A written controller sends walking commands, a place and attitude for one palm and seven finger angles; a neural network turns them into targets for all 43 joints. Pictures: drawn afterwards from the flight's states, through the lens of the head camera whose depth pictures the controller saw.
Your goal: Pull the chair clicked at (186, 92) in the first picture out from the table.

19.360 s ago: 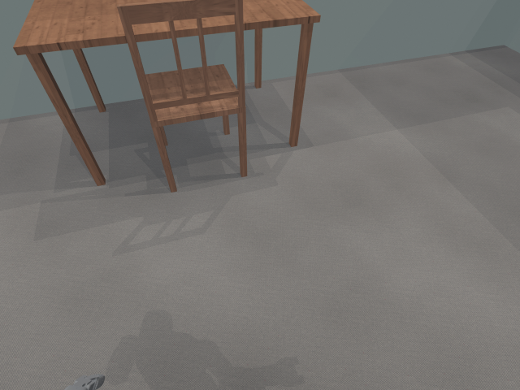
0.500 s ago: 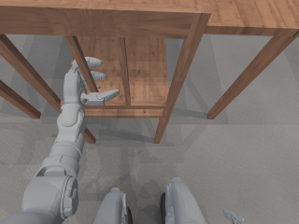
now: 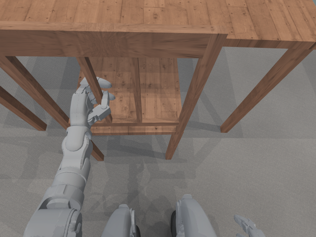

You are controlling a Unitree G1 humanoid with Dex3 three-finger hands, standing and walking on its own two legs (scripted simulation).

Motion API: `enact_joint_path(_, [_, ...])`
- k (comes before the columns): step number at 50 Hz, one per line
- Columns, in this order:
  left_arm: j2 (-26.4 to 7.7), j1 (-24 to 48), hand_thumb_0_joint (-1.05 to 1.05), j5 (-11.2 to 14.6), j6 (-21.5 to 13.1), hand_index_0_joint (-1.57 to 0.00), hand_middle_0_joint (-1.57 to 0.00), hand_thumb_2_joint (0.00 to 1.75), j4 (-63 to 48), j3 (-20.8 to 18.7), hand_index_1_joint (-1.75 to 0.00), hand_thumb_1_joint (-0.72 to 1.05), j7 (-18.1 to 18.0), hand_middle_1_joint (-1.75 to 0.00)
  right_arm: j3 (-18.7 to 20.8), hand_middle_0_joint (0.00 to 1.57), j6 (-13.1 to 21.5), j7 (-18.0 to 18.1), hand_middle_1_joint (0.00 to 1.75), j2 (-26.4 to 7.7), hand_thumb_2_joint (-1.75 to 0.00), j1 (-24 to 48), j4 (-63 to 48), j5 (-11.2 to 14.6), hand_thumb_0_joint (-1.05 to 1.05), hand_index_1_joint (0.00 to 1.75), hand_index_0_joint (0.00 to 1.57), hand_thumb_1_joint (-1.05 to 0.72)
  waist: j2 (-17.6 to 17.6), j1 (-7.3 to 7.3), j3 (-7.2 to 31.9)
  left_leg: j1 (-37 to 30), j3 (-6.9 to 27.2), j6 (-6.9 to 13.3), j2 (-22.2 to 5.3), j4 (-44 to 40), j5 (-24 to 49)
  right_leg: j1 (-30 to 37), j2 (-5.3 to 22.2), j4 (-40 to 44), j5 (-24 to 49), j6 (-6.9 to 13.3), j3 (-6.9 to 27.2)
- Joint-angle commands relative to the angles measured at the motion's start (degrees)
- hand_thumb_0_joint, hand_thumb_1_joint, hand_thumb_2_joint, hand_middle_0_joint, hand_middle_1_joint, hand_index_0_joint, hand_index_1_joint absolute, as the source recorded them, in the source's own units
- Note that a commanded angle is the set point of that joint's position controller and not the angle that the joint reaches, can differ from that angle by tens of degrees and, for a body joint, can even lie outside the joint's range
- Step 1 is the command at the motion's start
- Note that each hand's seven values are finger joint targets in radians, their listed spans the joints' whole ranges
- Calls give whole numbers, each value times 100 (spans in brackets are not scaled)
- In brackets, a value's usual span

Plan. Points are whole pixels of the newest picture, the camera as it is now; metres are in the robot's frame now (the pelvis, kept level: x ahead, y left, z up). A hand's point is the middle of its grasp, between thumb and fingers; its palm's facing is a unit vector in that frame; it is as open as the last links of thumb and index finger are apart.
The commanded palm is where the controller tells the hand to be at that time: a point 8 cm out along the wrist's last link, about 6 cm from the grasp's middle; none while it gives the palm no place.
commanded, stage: hook a spindle and tug to test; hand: left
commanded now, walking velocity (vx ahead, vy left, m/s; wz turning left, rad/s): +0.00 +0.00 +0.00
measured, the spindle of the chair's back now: (99, 96) +0.46 +0.14 +0.01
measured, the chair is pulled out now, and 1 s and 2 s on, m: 0.01 0.06 0.21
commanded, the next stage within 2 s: step backward, pulling the chair out in 0.36 s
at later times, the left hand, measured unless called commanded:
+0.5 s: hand (107, 112) +0.41 +0.11 +0.02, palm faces -0.04 -1.00 -0.03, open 5.0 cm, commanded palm +0.39 +0.16 +0.01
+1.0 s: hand (110, 117) +0.39 +0.10 +0.03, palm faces -0.09 -0.99 -0.13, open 4.9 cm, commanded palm +0.38 +0.15 +0.03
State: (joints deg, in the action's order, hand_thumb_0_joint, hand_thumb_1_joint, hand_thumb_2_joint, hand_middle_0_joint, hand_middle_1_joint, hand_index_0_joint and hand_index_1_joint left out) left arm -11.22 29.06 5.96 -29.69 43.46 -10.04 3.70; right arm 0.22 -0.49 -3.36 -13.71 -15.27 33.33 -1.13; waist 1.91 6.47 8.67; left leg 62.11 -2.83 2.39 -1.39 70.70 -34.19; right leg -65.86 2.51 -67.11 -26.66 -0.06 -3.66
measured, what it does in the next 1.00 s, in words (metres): rises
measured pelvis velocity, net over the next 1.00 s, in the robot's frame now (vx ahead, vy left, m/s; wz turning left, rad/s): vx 0.01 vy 0.01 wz -0.05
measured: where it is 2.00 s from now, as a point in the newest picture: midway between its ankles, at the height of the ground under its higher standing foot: outside the picture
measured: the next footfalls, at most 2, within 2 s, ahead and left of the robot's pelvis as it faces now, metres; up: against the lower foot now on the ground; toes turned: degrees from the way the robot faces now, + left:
right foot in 1.56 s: +0.01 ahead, -0.13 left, +0.00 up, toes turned -5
left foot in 1.94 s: -0.11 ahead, +0.17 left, +0.00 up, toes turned -1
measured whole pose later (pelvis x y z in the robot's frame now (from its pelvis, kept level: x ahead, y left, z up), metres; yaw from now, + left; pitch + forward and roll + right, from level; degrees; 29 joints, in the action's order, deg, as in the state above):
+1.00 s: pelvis +0.01 +0.01 +0.10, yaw -3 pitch +9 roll -1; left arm -10.8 29.0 3.3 -12.6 55.9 -3.2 -4.0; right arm 1.2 -5.9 6.3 -13.8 -15.8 37.4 2.0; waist 0.1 5.7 -4.7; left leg 23.7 -6.8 2.3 -1.1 33.0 -18.5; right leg -28.8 0.6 -30.5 -9.8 -0.7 -0.8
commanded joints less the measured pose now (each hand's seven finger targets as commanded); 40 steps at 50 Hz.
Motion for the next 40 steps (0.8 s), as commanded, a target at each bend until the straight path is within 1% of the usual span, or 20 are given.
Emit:
enact_joint_path(1, [-549,914,0,4,-437,-50,-50,90,-1389,1,-145,90,54,-145,360,20,160,44,30,-863,-90,-561,-542,41,0,30,20,-90,77,-102,2829,-1404,393,-223,107,-849,3110,2251,-220,461,2359,190,151])
enact_joint_path(4, [-402,1036,0,-31,-401,-50,-50,90,-1458,195,-145,90,29,-145,365,20,163,62,30,-866,-90,-525,-521,48,0,30,20,-90,21,-1,2687,-1401,428,-220,85,-825,3036,2064,-213,447,2241,172,116])
enact_joint_path(7, [-348,1126,0,-71,-363,-50,-50,90,-1500,289,-145,90,-8,-145,371,20,163,80,30,-877,-90,-508,-515,39,0,30,20,-90,108,24,2675,-1465,443,-222,88,-781,3045,1928,-211,426,2164,172,113])
enact_joint_path(9, [-323,1140,0,-97,-333,-50,-50,90,-1459,317,-145,90,-26,-145,376,20,158,88,30,-873,-90,-493,-496,46,0,30,20,-90,9,47,2673,-1420,445,-218,95,-776,2928,1937,-207,432,2115,162,112])
enact_joint_path(12, [-451,1116,0,-118,-289,-50,-50,90,-1380,201,-145,90,-32,-145,364,20,155,114,30,-891,-90,-468,-492,39,0,30,20,-90,37,-7,2683,-1315,424,-206,127,-761,2834,1989,-201,408,2088,176,134])
enact_joint_path(16, [-318,887,0,-81,-233,-50,-50,90,-1581,327,-145,90,9,-145,355,20,158,108,30,-856,-90,-392,-574,61,0,30,20,-90,67,-66,2836,-1397,418,-213,131,-805,2904,2126,-189,431,2156,180,135])
enact_joint_path(19, [-331,971,0,-67,-179,-50,-50,90,-1371,303,-145,90,-1,-145,334,20,152,120,30,-860,-90,-390,-545,69,0,30,20,-90,-169,6,2581,-1173,419,-185,138,-806,2615,2097,-203,480,2012,164,133])
enact_joint_path(20, [-378,1076,0,-87,-185,-50,-50,90,-1324,296,-145,90,2,-145,332,20,156,132,30,-872,-90,-376,-540,74,0,30,20,-90,-166,33,2508,-1079,397,-177,146,-798,2488,2081,-198,488,1955,160,155])
enact_joint_path(23, [-397,1654,0,-138,-256,-50,-50,90,-1503,351,-145,90,-37,-145,334,20,183,158,30,-876,-90,-403,-502,53,0,30,20,-90,100,98,2672,-1302,464,-196,136,-786,2543,1884,-196,441,1851,166,134])
enact_joint_path(24, [-1905,2558,0,-541,321,-50,-50,90,-2470,-84,-145,90,-521,-145,371,20,-283,383,30,-770,-90,-734,-860,352,0,30,20,-90,358,-186,3775,-2900,266,-119,15,-1974,2322,4135,228,1743,1932,224,753])
enact_joint_path(25, [-1472,2587,0,-509,632,-50,-50,90,-2618,171,-145,90,-696,-145,400,20,-370,567,30,-664,-90,-757,-963,423,0,30,20,-90,474,-29,3556,-3251,200,-78,66,-2221,2397,4489,194,2035,2629,203,719])
enact_joint_path(26, [-1287,2117,0,-533,931,-50,-50,90,-2242,248,-145,90,-813,-145,338,20,-443,683,30,-628,-90,-575,-916,436,0,30,20,-90,490,-55,3279,-3220,274,-105,-14,-2420,2496,4426,227,2083,2889,199,652])
enact_joint_path(27, [-962,1656,0,-532,1201,-50,-50,90,-1720,466,-145,90,-860,-145,276,20,-511,783,30,-632,-90,-514,-869,446,0,30,20,-90,376,-47,2856,-3306,482,-149,-140,-2718,2651,4145,183,2053,2880,193,449])
enact_joint_path(28, [-906,1347,0,-529,1407,-50,-50,90,-1338,499,-145,90,-917,-145,271,20,-563,841,30,-637,-90,-490,-763,470,0,30,20,-90,132,-82,2551,-3257,443,-97,-232,-2785,2652,4297,207,2244,3021,127,512])
enact_joint_path(29, [-805,1337,0,-521,1522,-50,-50,90,-1140,612,-145,90,-955,-145,232,20,-584,892,30,-648,-90,-490,-682,471,0,30,20,-90,-54,-65,2295,-3277,492,-91,-298,-2996,2723,4496,273,2390,3244,105,534])
enact_joint_path(31, [-839,1413,0,-538,1657,-50,-50,90,-643,622,-145,90,-1007,-145,227,20,-584,972,30,-716,-90,-488,-487,469,0,30,20,-90,-234,-72,1853,-3427,470,-111,-454,-3297,3050,4797,371,2660,3715,71,578])
enact_joint_path(32, [-965,1727,0,-515,1609,-50,-50,90,-601,535,-145,90,-1021,-145,246,20,-562,1009,30,-757,-90,-502,-422,454,0,30,20,-90,-183,-87,1889,-3608,467,-147,-495,-3403,3369,4927,439,2772,4102,79,590])
enact_joint_path(35, [-848,1876,0,-533,1538,-50,-50,90,-3,657,-145,90,-975,-145,271,20,-510,1042,30,-767,-90,-620,-217,401,0,30,20,-90,236,-104,1664,-4234,472,-206,-719,-3617,4476,4952,492,3028,4669,65,639])
enact_joint_path(38, [-786,1873,0,-546,1483,-50,-50,90,278,724,-145,90,-902,-145,309,20,-472,1058,30,-780,-90,-670,-94,383,0,30,20,-90,578,-135,1596,-4780,533,-258,-881,-3730,5348,4940,443,3210,4653,92,632])
enact_joint_path(40, [-726,1794,0,-539,1463,-50,-50,90,351,769,-145,90,-857,-145,324,20,-449,1051,30,-790,-90,-641,-56,365,0,30,20,-90,595,-174,1590,-4952,572,-284,-968,-3806,5519,5002,408,3287,4416,111,614])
